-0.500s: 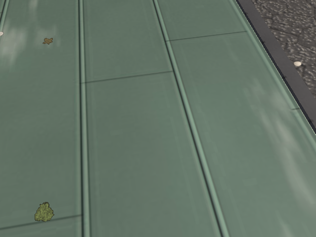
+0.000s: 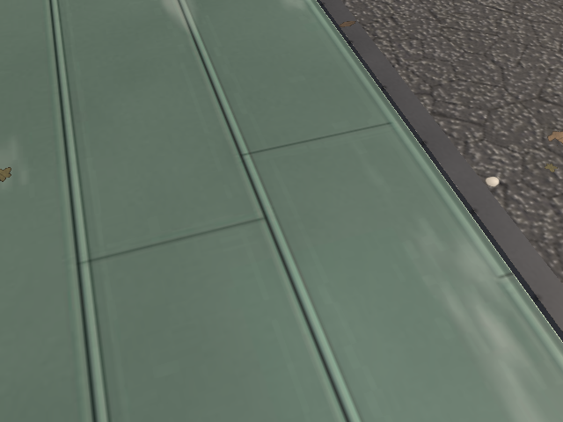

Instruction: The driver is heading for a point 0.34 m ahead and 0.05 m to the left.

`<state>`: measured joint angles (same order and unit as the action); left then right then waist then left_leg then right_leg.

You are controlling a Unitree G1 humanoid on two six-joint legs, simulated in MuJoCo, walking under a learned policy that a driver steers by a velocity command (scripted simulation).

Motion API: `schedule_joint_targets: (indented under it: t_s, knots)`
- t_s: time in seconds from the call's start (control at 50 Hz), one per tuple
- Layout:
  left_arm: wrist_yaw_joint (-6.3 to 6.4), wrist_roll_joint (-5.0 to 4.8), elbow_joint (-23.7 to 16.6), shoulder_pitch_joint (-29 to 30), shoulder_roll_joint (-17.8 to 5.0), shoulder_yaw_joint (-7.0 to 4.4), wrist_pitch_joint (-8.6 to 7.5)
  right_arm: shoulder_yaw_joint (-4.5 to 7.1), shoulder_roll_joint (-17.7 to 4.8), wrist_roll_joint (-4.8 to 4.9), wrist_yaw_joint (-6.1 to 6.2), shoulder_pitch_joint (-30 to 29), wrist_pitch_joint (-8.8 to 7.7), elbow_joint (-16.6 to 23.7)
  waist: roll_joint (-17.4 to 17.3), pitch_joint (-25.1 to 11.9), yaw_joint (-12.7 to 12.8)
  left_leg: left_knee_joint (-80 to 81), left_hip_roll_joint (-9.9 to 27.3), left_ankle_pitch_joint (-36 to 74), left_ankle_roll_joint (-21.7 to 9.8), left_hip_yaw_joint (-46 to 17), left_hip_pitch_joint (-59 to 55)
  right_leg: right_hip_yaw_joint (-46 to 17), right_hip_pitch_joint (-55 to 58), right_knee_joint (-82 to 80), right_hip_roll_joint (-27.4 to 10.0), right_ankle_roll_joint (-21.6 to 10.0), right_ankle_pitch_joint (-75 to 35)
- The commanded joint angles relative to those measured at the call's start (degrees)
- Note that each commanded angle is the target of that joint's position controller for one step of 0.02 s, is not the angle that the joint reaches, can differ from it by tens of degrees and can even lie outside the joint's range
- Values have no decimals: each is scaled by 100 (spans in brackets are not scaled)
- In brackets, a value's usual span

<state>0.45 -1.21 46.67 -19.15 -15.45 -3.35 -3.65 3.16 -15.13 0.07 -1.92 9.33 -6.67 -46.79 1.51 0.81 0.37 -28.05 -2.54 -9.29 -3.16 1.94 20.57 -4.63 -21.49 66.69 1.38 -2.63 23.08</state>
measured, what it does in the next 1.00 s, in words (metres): walks ahead: right foot, then left foot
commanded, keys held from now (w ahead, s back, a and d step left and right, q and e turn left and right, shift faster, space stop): w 0.20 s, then no key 0.80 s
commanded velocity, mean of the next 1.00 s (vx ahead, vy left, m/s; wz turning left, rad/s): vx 0.22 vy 0.00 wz -0.03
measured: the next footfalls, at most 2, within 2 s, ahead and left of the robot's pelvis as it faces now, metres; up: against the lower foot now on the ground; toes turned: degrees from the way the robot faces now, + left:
right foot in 0.38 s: +0.39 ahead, -0.14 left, +0.00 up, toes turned -1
left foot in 0.70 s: +0.35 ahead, +0.11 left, +0.00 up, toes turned +1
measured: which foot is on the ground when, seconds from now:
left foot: down 0.00-0.40, up 0.42-0.68, down 0.70-1.00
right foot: up 0.00-0.36, down 0.38-1.00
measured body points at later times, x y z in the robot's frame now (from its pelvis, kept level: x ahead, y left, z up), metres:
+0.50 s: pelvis +0.24 -0.04 +0.00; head +0.28 -0.05 +0.44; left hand +0.44 +0.20 -0.10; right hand +0.28 -0.31 -0.14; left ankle +0.14 +0.10 -0.66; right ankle +0.35 -0.13 -0.73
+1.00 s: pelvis +0.33 -0.01 +0.00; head +0.34 -0.01 +0.45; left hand +0.41 +0.25 -0.14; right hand +0.40 -0.26 -0.14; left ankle +0.31 +0.11 -0.73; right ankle +0.35 -0.13 -0.73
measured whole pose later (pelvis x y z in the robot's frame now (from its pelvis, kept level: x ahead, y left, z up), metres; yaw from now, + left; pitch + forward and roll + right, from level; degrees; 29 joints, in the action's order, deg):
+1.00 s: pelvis +0.33 -0.01 +0.00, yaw +0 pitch -1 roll -1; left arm 1.3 0.3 55.7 -10.6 -13.0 -2.3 -0.4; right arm 1.3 -12.4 -0.3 1.6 12.2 -1.1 -55.4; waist -0.1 1.4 0.0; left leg -30.8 1.4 -17.4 0.6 -0.1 12.7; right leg 1.3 -14.9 28.8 -0.4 0.3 13.4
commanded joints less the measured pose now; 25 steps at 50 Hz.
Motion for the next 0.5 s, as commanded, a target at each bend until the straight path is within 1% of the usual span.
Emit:
schedule_joint_targets:
  t_s: [0.02,0.04,0.06,0.1,0.12,0.16,0.2,0.24,0.28,0.3,0.32,0.34,0.36,0.38,0.4,0.42,0.44,0.46,0.48,0.5]
  knots:
    - [6,71,-560,271,-595,-172,-110,78,-503,-77,10,264,-10,178,-595,-122,-91,1686,1569,-109,-954,-2116,-1328,-122,-1617,-125,-763,15,-595]
    - [5,65,-528,171,-479,-151,-83,84,-528,-55,12,309,-25,138,-668,-162,-44,1780,1497,217,-988,-1890,-1217,-48,-1501,-302,-795,49,-657]
    - [11,74,-539,182,-407,-132,-64,100,-603,-30,22,373,-41,91,-673,-153,-25,1858,1481,551,-1036,-1696,-1160,19,-1525,-485,-824,99,-756]
    - [27,109,-674,514,-352,-102,-60,147,-788,-1,71,504,-40,8,-559,-79,-69,1983,1493,1132,-1093,-1406,-1199,98,-1767,-1060,-879,219,-1197]
    - [24,116,-725,697,-319,-83,-69,159,-835,14,96,572,-19,-26,-511,-65,-118,2010,1452,1316,-1058,-1250,-1254,131,-1815,-1425,-885,255,-1516]
    - [-8,109,-799,1044,-230,-44,-100,157,-866,51,133,710,30,-90,-508,-28,-231,2023,1281,1517,-912,-897,-1289,238,-1688,-2193,-810,277,-2183]
    - [-53,82,-888,1435,-159,-6,-132,151,-902,90,154,924,64,-178,-506,47,-383,2023,1181,1433,-809,-679,-1317,364,-1456,-2873,-678,273,-2706]
    - [-110,84,-989,1774,-140,12,-169,131,-903,85,174,1135,128,-292,-510,162,-499,1821,1191,2027,-747,-575,-1429,484,-1248,-3336,-496,259,-2966]
    - [-185,91,-1078,1963,-168,5,-216,111,-889,71,196,1297,221,-390,-571,108,-527,1445,1273,2589,-654,-564,-1776,498,-1131,-3632,-348,171,-2945]
    - [-223,102,-1100,1984,-211,-8,-237,109,-904,67,208,1294,262,-409,-624,46,-487,1236,1327,2791,-596,-602,-1929,484,-1042,-3745,-288,100,-2814]
    - [-247,120,-1084,1869,-303,-39,-252,118,-949,69,222,1230,292,-410,-691,-57,-374,995,1371,2970,-518,-664,-2055,448,-843,-3864,-239,16,-2669]
    - [-247,153,-994,1553,-433,-90,-261,135,-1020,75,238,1092,314,-387,-744,-236,-157,637,1340,3358,-421,-668,-2119,476,-419,-4013,-143,-84,-2631]
    - [-222,203,-791,959,-589,-164,-275,128,-1016,87,250,944,328,-346,-674,-548,168,10,1136,3685,-271,-559,-2035,570,397,-4309,-52,-225,-3071]
    - [-170,277,-655,371,-951,-252,-286,64,-859,4,254,1001,296,-257,-330,-1129,357,-990,814,2890,-24,-371,-1437,181,1694,-4046,-599,-479,-5045]
    - [-105,436,-634,-62,-1253,-266,-211,-111,-351,-123,209,1660,219,-246,843,-2034,216,-3015,228,-263,358,-216,379,-1379,3854,-3456,-2161,-1406,-7390]
    - [-127,286,-537,-253,-848,-160,-119,-171,-303,-13,143,2214,202,-489,1293,-2945,214,-4022,6,-3216,496,-766,902,-2330,4344,-3585,-2762,-2012,-7374]
    - [-155,168,-552,-25,-679,-116,-27,-14,-863,120,122,1859,254,-475,701,-2517,300,-4333,292,-3133,514,-944,1122,-1989,3683,-3871,-2392,-1781,-6058]
    - [-143,126,-607,508,-567,-69,10,4,-862,164,160,1260,334,-302,415,-1687,204,-4183,493,-2794,554,-720,1390,-1525,2857,-4157,-2074,-1492,-5080]
    - [-145,152,-617,936,-432,-5,15,7,-755,98,221,983,445,-261,153,-1101,45,-3792,672,-2495,610,-633,1300,-1196,1929,-4471,-1840,-1327,-4387]
    - [-142,196,-625,1279,-377,15,19,23,-689,31,285,989,574,-269,211,-833,-178,-3298,824,-2232,647,-640,819,-934,1088,-4745,-1668,-1172,-3806]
